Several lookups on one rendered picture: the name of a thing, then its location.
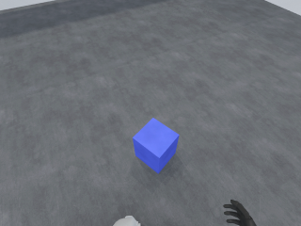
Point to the carton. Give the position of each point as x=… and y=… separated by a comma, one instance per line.
x=155, y=144

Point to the robot right hand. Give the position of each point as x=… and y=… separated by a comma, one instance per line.
x=244, y=219

